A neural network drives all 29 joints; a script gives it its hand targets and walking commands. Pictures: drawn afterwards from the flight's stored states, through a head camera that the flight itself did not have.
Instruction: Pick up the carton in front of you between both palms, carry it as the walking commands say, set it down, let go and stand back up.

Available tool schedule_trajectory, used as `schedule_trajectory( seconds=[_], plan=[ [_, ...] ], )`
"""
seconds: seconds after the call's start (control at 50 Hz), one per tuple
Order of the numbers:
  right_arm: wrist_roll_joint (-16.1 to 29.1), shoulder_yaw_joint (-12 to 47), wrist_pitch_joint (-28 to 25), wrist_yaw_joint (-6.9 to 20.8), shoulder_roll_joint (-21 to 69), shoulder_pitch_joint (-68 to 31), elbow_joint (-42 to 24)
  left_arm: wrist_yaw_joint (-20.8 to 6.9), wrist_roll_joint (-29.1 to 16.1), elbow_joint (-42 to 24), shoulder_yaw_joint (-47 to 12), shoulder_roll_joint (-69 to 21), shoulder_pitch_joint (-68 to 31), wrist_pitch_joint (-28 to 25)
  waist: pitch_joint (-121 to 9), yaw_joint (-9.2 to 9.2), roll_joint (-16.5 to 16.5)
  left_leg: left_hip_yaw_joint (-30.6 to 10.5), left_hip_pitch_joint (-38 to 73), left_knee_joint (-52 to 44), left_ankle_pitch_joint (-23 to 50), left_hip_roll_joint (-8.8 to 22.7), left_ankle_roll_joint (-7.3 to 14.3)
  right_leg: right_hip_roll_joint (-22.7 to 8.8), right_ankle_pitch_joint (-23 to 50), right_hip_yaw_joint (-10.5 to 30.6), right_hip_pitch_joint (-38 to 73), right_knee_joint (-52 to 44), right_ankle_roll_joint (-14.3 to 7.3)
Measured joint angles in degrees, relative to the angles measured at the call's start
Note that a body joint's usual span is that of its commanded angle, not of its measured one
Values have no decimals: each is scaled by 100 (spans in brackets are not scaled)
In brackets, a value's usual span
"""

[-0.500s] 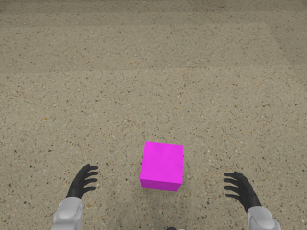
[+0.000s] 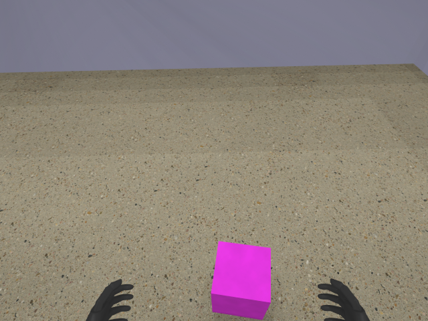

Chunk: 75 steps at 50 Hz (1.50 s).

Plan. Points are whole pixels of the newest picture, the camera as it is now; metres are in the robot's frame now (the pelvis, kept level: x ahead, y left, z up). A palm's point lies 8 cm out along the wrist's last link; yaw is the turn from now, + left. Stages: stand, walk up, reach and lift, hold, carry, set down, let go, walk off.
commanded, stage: let go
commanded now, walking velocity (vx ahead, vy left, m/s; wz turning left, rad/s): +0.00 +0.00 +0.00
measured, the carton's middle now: (240, 280) +0.44 -0.07 -0.65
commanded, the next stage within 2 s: stand in 0.14 s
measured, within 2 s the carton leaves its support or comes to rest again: neither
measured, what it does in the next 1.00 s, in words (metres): shifts its weight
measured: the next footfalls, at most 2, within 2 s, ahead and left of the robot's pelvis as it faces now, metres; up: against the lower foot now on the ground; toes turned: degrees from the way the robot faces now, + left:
none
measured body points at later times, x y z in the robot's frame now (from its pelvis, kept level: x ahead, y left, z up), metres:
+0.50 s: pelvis +0.04 -0.02 -0.01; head +0.04 -0.02 +0.44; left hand +0.13 +0.24 -0.12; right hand +0.14 -0.28 -0.12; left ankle -0.03 +0.10 -0.74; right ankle +0.00 -0.13 -0.74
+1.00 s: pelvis +0.05 -0.02 -0.01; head +0.04 -0.03 +0.44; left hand +0.09 +0.23 -0.15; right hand +0.06 -0.28 -0.15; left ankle -0.03 +0.10 -0.74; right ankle +0.00 -0.13 -0.74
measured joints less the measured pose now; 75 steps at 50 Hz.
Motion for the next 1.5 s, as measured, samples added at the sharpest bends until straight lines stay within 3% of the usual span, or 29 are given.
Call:
schedule_trajectory(
  seconds=[0.14, 0.26, 0.38, 0.76, 1.5],
  plan=[
    [-6, 72, 397, -252, -87, 45, -232, 179, -40, 183, -62, 20, 55, -159, -76, 6, -52, 38, -66, 158, -97, 61, -59, 66, -94, 16, -102, 200, -57],
    [-146, 148, -787, -535, -285, 320, 654, 401, 208, 1137, -109, 189, 379, -869, -725, -23, 17, 103, -636, 333, -229, 160, -119, 93, -202, -57, -668, 351, -79],
    [-59, 205, -1164, -565, -373, 568, 1257, 391, 146, 1736, -112, 292, 613, -1168, -996, -19, 31, 114, -825, 415, -382, 201, -154, 134, -369, -53, -893, 490, -134],
    [73, 369, -956, -715, -324, 891, 1905, 531, 58, 2334, -247, 214, 680, -966, -1099, -44, -29, 202, -724, 624, -727, 267, -205, 194, -764, -15, -902, 867, -218],
    [61, 640, -831, -748, 117, 1130, 3687, 608, 20, 3953, -417, -204, 802, -771, -603, -22, -37, 357, -223, 151, -317, 262, -156, 140, -317, 82, -441, 394, -144]
  ],
)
